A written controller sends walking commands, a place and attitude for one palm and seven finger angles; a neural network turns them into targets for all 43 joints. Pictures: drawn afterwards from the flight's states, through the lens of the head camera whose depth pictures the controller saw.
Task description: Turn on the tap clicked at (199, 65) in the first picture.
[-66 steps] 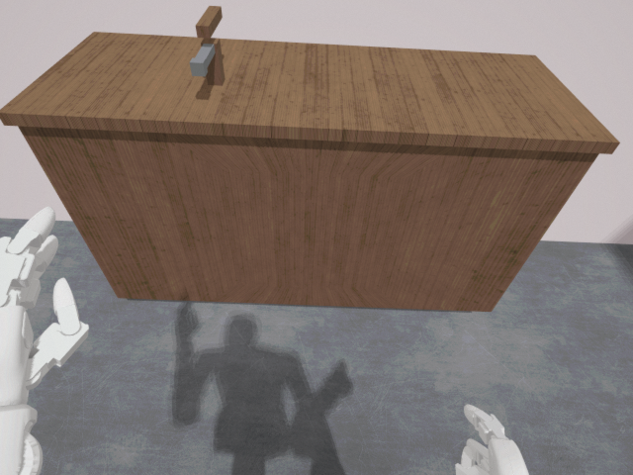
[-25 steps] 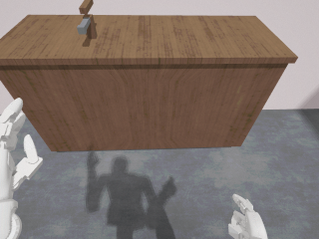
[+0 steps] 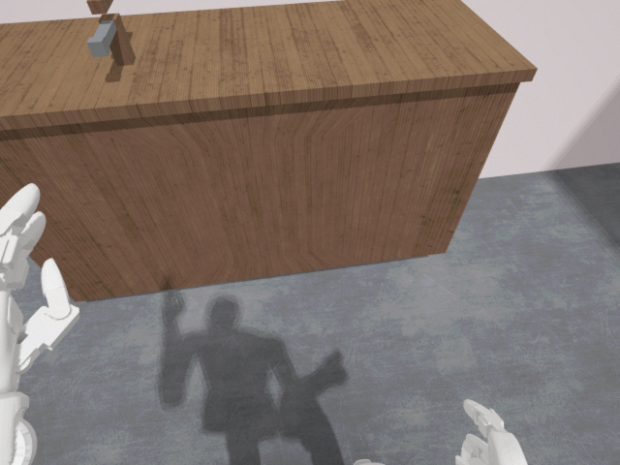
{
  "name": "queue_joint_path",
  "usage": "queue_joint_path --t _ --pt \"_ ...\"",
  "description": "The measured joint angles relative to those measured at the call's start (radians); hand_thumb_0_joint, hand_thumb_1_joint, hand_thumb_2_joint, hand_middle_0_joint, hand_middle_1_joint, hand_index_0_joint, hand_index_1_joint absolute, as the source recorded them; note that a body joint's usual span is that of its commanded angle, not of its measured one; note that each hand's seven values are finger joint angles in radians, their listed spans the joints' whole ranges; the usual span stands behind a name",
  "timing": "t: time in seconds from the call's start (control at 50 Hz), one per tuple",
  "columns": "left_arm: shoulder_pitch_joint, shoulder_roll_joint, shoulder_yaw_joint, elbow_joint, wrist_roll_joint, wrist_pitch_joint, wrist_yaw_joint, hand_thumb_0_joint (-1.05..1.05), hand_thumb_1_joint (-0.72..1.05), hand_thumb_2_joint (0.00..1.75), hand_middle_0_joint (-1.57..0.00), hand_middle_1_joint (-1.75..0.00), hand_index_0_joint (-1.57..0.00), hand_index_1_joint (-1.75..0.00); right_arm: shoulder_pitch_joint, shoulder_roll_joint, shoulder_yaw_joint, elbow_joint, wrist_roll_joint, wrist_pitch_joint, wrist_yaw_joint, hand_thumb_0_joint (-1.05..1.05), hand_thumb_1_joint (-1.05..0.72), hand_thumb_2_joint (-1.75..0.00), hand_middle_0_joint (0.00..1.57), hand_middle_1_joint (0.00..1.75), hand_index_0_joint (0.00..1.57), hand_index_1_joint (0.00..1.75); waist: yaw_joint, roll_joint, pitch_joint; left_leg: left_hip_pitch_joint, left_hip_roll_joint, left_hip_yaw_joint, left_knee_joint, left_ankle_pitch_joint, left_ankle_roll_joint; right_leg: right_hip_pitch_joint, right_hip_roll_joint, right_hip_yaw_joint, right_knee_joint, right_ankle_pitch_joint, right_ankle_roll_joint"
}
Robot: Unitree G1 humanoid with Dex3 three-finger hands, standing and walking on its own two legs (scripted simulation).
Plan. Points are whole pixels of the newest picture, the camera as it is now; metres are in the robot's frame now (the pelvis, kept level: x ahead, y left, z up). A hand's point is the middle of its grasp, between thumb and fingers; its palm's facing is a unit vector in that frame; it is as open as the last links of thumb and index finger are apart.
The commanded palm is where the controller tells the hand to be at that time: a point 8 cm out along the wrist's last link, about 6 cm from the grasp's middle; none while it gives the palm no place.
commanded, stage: turn to face it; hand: left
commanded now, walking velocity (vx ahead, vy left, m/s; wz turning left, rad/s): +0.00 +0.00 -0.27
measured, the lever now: (98, 46) +0.79 +0.47 +0.15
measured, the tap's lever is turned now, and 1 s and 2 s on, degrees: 0 0 0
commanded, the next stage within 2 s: take the last steps up to it in 0.10 s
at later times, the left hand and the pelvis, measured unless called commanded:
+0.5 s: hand (116, 307) +0.22 +0.19 +0.18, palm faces +0.23 -0.86 -0.45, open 7.5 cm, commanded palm +0.17 +0.25 +0.20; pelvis -0.02 -0.01 +0.02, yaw -7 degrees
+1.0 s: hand (83, 253) +0.27 +0.24 +0.19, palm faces +0.34 -0.82 -0.46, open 7.5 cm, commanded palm +0.22 +0.29 +0.20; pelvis +0.04 +0.03 +0.01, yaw -5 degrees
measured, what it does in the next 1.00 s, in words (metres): steps on the spot: right foot, then left foot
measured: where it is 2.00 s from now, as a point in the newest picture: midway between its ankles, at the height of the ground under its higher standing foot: (285, 444)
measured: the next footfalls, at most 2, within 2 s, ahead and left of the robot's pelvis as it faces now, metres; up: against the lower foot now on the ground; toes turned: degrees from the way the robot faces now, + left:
right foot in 0.28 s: +0.03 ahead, -0.11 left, +0.00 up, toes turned -11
left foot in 0.66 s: +0.09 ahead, +0.13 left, +0.00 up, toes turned +1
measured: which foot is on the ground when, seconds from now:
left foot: down 0.00-0.30, up 0.32-0.64, down 0.66-0.94, up 0.96-1.00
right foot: down 0.00-0.08, up 0.10-0.26, down 0.28-0.68, up 0.70-0.92, down 0.94-1.00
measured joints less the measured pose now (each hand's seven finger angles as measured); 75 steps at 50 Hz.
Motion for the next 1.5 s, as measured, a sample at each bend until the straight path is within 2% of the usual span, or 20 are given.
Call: queue_joint_path --t 0.1,0.18,0.26,0.34,0.44,0.5,0.58,0.66,0.74,0.8,0.94,1.0,1.06,1.1,1.18,1.26,1.32,1.38,1.48,1.5 --pt "0.012 0.052 0.037 -0.004 -0.001 -0.022 -0.004 0.02 0.88 0.9 -0.21 -0.3 -0.21 -0.3 -0.02 0.016 0.008 -0.021 0.003 0.013 -0.004 0.01 -0.91 -0.9 0.2 0.3 0.2 0.3 0.005 -0.04 0.003 0.084 -0.009 0.036 -0.162 0.166 0.016 0.001 -0.004 0.032 -0.02 0.006 0.018" --pt "0.022 0.041 0.039 0.046 -0.002 -0.008 -0.001 0.02 0.89 0.9 -0.21 -0.3 -0.21 -0.3 -0.008 0.029 0.01 -0.039 0.004 -0.01 -0.006 0.01 -0.91 -0.9 0.2 0.3 0.2 0.3 0.02 -0.006 -0.021 0.106 0.038 0.062 -0.17 0.144 0.013 -0.017 -0.032 -0.091 0.172 -0.157 0.048" --pt "-0.005 0.008 0.003 0.068 0.009 0.017 0.007 0.02 0.89 0.9 -0.21 -0.3 -0.2 -0.3 0.002 0.036 0.027 -0.041 0.004 -0.04 0.005 0.01 -0.9 -0.9 0.21 0.3 0.21 0.3 0.032 0.022 -0.026 0.111 0.092 0.08 -0.148 0.132 -0.01 0.099 -0.067 -0.192 0.037 -0.136 0.054" --pt "-0.053 0.002 -0.035 0.079 0.022 0.02 0.008 0.02 0.89 0.9 -0.21 -0.3 -0.2 -0.3 -0.014 0.026 0.036 -0.021 -0.001 -0.028 0.005 0.01 -0.9 -0.9 0.21 0.3 0.21 0.3 -0.001 0.032 -0.018 0.046 0.096 0.039 -0.005 0.03 -0.002 0.14 -0.06 -0.226 -0.045 -0.077 -0.032" --pt "0.027 0.027 -0.033 0.053 0.015 -0.001 0.0 0.02 0.88 0.9 -0.21 -0.3 -0.21 -0.3 -0.004 -0.004 0.016 0.015 -0.003 0.021 -0.002 0.01 -0.9 -0.9 0.21 0.3 0.21 0.3 -0.049 0.008 -0.029 -0.07 0.021 -0.004 0.272 0.048 0.003 0.171 -0.072 -0.219 -0.122 -0.04 -0.037" --pt "0.08 0.058 -0.004 0.032 0.016 -0.023 0.001 0.02 0.88 0.89 -0.21 -0.3 -0.21 -0.3 0.032 -0.021 -0.005 0.021 -0.004 0.029 -0.01 0.01 -0.9 -0.9 0.21 0.3 0.2 0.3 -0.054 -0.011 -0.038 -0.078 0.027 0.015 0.2 0.074 0.009 0.193 -0.082 -0.216 -0.177 -0.014 -0.033" --pt "0.082 0.069 0.016 0.021 0.02 -0.038 0.016 0.02 0.88 0.89 -0.21 -0.3 -0.21 -0.3 0.078 -0.042 -0.027 0.036 -0.008 0.016 -0.019 0.01 -0.91 -0.9 0.2 0.3 0.2 0.3 -0.031 -0.033 -0.038 -0.02 0.038 0.041 -0.013 0.093 0.028 0.207 -0.105 -0.214 -0.186 -0.015 -0.017" --pt "0.044 0.037 0.004 0.026 0.021 -0.037 0.029 0.02 0.88 0.9 -0.21 -0.3 -0.21 -0.3 0.1 -0.057 -0.039 0.041 -0.009 -0.005 -0.031 0.01 -0.91 -0.9 0.2 0.3 0.2 0.3 -0.016 -0.029 -0.035 0.091 0.033 0.064 -0.215 0.14 0.044 0.209 -0.127 -0.217 -0.114 -0.067 0.011" --pt "-0.007 0.024 0.013 0.076 0.031 -0.037 0.031 0.02 0.88 0.9 -0.21 -0.3 -0.21 -0.3 0.067 -0.019 -0.03 0.046 -0.008 -0.027 -0.036 0.02 -0.91 -0.9 0.2 0.3 0.2 0.3 -0.013 -0.033 -0.032 0.093 0.014 0.084 -0.18 0.206 0.059 0.127 -0.135 -0.191 0.145 -0.244 0.02" --pt "-0.022 0.026 0.012 0.102 0.033 -0.023 0.025 0.02 0.89 0.9 -0.21 -0.3 -0.2 -0.3 0.045 0.028 -0.011 0.049 -0.008 -0.049 -0.025 0.01 -0.91 -0.9 0.2 0.3 0.2 0.3 -0.024 -0.011 -0.039 0.103 0.012 0.077 -0.195 0.194 0.069 0.072 -0.134 -0.222 0.271 -0.249 0.028" --pt "0.019 0.041 -0.004 0.054 0.026 -0.018 0.014 0.02 0.89 0.9 -0.21 -0.3 -0.2 -0.3 0.029 0.081 0.041 0.031 -0.015 -0.058 -0.01 0.01 -0.9 -0.9 0.21 0.3 0.21 0.3 -0.003 0.037 -0.046 0.101 0.008 0.08 -0.178 0.162 0.052 0.177 -0.13 -0.304 -0.075 -0.162 0.016" --pt "-0.014 0.035 -0.018 0.076 0.026 -0.019 0.006 0.02 0.89 0.9 -0.21 -0.3 -0.21 -0.3 0.009 0.061 0.034 0.053 -0.012 -0.031 0.002 0.01 -0.9 -0.9 0.21 0.3 0.21 0.3 0.012 0.06 -0.033 0.006 0.006 0.04 0.074 0.042 0.042 0.177 -0.134 -0.318 -0.054 -0.095 -0.024" --pt "-0.023 0.006 -0.021 0.101 0.019 -0.028 0.003 0.02 0.88 0.9 -0.21 -0.3 -0.21 -0.3 -0.004 0.029 0.025 0.082 -0.009 -0.006 0.012 0.01 -0.9 -0.9 0.21 0.3 0.21 0.3 0.02 0.044 -0.022 -0.093 0.01 0.013 0.303 0.056 0.019 0.217 -0.152 -0.311 -0.085 -0.122 -0.017" --pt "-0.01 -0.002 -0.015 0.098 0.021 -0.039 0.004 0.02 0.88 0.9 -0.21 -0.3 -0.21 -0.3 -0.006 0.011 0.017 0.08 -0.008 0.004 0.008 0.01 -0.9 -0.9 0.21 0.3 0.21 0.3 0.014 0.025 -0.011 -0.123 0.037 0.015 0.285 0.08 0.015 0.246 -0.166 -0.308 -0.123 -0.114 -0.001" --pt "0.013 0.009 -0.005 0.036 0.025 -0.047 0.011 0.02 0.88 0.9 -0.21 -0.3 -0.21 -0.3 0.0 -0.019 -0.009 0.045 -0.011 0.002 -0.002 0.01 -0.9 -0.9 0.21 0.3 0.21 0.3 0.011 -0.027 0.027 -0.083 0.076 0.057 0.013 0.143 0.023 0.285 -0.206 -0.297 -0.141 -0.13 0.024" --pt "0.033 0.034 0.02 -0.055 0.021 -0.056 0.026 0.02 0.88 0.9 -0.21 -0.3 -0.21 -0.3 0.003 -0.055 -0.041 -0.005 -0.007 -0.022 -0.018 0.01 -0.91 -0.9 0.2 0.3 0.2 0.3 0.01 -0.034 0.044 0.035 0.065 0.104 -0.233 0.287 0.033 0.272 -0.23 -0.269 -0.015 -0.215 0.056" --pt "-0.027 0.085 0.053 -0.019 0.014 -0.073 0.028 0.02 0.88 0.9 -0.21 -0.3 -0.21 -0.3 -0.039 -0.016 -0.06 0.0 0.004 -0.035 -0.024 0.01 -0.91 -0.9 0.2 0.3 0.2 0.3 -0.004 -0.059 0.056 0.018 0.056 0.119 -0.135 0.243 0.014 0.146 -0.211 -0.192 0.31 -0.319 0.042" --pt "-0.052 0.096 0.065 0.027 0.006 -0.054 0.018 0.02 0.88 0.9 -0.21 -0.3 -0.21 -0.3 -0.054 0.028 -0.04 0.006 0.013 -0.044 -0.016 0.01 -0.91 -0.9 0.2 0.3 0.2 0.3 -0.022 -0.047 0.033 0.02 0.064 0.117 -0.129 0.202 0.021 0.036 -0.176 -0.205 0.434 -0.327 0.041" --pt "0.014 0.076 0.05 -0.012 0.001 -0.043 0.014 0.02 0.89 0.9 -0.21 -0.3 -0.2 -0.3 -0.015 0.065 0.005 0.0 0.012 -0.067 -0.006 0.01 -0.91 -0.9 0.2 0.3 0.2 0.3 -0.023 -0.002 0.012 0.035 0.075 0.108 -0.117 0.166 0.003 0.074 -0.154 -0.285 0.084 -0.205 0.042" --pt "0.025 0.078 0.045 -0.021 0.006 -0.043 0.013 0.02 0.89 0.9 -0.21 -0.3 -0.21 -0.3 -0.003 0.065 0.011 0.0 0.012 -0.066 -0.006 0.01 -0.9 -0.9 0.2 0.3 0.2 0.3 -0.02 0.009 0.009 0.025 0.077 0.102 -0.08 0.137 0.01 0.094 -0.148 -0.291 0.028 -0.157 0.022"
